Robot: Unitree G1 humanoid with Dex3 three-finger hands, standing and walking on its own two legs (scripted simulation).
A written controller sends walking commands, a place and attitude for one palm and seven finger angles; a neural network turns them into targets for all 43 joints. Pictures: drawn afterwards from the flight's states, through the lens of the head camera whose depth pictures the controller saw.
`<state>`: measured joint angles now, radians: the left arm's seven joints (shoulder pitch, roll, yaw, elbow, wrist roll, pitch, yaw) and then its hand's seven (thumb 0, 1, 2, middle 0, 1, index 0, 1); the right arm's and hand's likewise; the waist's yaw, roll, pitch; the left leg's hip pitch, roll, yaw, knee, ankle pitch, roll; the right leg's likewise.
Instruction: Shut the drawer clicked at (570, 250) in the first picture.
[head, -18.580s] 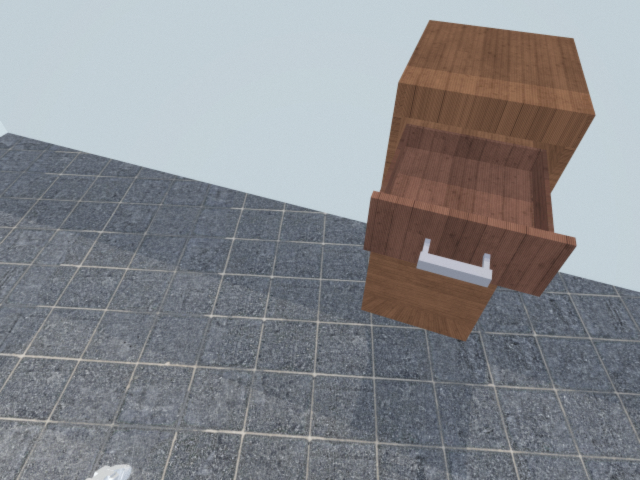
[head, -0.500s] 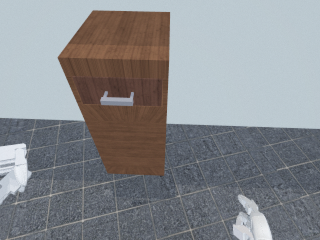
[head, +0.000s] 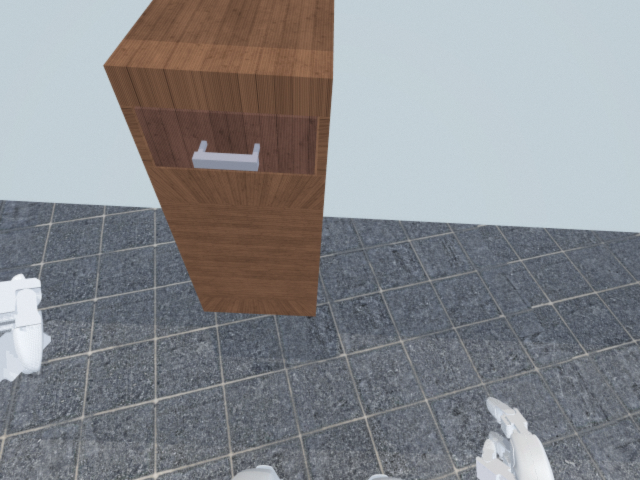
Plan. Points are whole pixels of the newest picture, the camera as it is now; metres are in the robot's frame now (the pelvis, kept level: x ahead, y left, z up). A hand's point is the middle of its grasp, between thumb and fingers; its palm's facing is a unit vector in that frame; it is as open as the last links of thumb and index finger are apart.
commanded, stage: step back with the hand held close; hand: left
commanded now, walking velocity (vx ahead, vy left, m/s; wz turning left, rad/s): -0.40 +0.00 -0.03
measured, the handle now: (228, 154) +0.67 +0.21 -0.03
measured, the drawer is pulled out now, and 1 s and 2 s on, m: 0.00 0.00 0.00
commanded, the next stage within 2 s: stop stepping back and stand still in 0.42 s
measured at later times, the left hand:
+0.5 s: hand (9, 459) +0.12 +0.22 +0.17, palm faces +0.32 -0.85 -0.42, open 3.2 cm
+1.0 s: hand out of the picture +0.09 +0.23 +0.18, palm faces +0.25 -0.90 -0.36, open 3.3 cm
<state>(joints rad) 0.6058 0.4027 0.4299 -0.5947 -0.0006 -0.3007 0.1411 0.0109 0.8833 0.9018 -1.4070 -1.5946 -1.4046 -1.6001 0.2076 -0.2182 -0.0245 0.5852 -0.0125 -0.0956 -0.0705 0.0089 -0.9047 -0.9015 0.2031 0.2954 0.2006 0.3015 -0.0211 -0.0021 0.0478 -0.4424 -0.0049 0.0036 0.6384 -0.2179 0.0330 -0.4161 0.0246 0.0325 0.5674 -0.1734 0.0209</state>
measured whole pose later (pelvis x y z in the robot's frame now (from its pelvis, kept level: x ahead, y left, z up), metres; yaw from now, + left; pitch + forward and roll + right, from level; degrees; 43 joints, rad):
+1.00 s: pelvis -0.14 +0.02 +0.01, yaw -5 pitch +0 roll -1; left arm 0.58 0.39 0.34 -0.64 -0.04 -0.20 0.15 0.02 0.89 0.90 -1.41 -1.60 -1.40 -1.60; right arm 0.21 -0.15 0.04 0.61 -0.02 -0.19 -0.06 0.01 -0.91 -0.90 0.20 0.30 0.20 0.30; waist -0.03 -0.08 0.04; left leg -0.34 0.00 0.06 0.41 -0.07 0.05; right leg -0.26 0.02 0.00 0.68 -0.45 0.00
